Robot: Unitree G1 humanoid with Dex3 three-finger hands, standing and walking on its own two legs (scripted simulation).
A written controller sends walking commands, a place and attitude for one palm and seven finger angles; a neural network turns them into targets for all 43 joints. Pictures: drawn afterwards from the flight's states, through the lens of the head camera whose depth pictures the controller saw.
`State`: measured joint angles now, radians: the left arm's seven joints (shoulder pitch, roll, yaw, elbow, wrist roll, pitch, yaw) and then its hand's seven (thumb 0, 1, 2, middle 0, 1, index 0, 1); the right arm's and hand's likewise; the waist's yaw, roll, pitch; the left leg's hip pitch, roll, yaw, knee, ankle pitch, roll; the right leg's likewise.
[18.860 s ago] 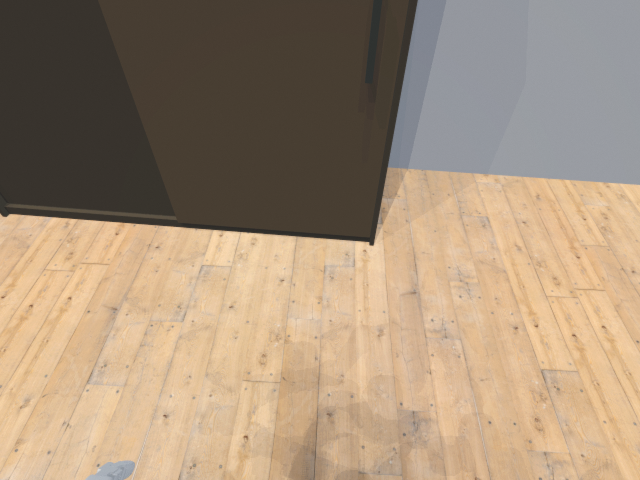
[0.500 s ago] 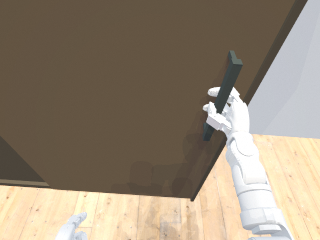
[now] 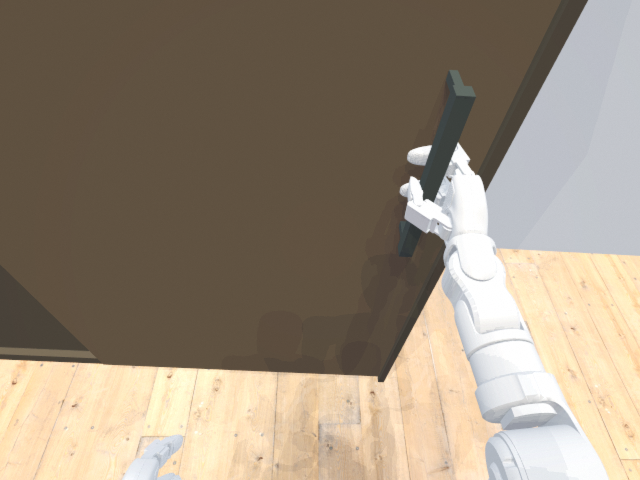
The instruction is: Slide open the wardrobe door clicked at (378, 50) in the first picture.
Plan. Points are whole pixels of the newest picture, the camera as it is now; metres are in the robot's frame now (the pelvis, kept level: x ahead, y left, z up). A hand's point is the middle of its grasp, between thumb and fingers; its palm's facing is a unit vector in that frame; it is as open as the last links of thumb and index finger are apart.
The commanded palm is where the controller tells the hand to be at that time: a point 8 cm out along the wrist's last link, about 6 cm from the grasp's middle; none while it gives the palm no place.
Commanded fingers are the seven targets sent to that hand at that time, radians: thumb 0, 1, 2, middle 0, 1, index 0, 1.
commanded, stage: step sideways, sliding the door along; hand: right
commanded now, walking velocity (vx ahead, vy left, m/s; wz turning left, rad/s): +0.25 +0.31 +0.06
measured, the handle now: (425, 177) +0.48 -0.10 +0.13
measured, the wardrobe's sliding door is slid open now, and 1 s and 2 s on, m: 0.00 0.04 0.33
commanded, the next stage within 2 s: none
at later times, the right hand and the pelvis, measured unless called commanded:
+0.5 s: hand (408, 205) +0.42 -0.07 +0.13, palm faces +0.06 +1.00 -0.07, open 5.9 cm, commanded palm +0.40 -0.06 +0.14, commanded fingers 0.00 -0.90 -0.90 0.45 1.40 0.45 1.40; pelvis +0.00 +0.05 +0.00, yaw -1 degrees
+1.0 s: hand (371, 197) +0.43 -0.02 +0.13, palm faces +0.36 +0.93 -0.04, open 6.3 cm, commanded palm +0.39 +0.02 +0.14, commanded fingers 0.00 -0.90 -0.90 0.45 1.40 0.45 1.40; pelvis +0.06 +0.18 +0.00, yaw -8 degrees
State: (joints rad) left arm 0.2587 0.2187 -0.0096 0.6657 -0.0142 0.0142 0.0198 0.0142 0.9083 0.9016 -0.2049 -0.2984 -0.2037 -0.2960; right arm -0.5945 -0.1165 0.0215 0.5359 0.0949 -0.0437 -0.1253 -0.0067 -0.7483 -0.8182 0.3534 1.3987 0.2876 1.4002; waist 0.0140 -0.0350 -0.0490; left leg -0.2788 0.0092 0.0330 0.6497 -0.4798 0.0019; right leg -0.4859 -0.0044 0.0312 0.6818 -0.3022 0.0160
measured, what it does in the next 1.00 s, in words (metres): steps to the left: left foot, then right foot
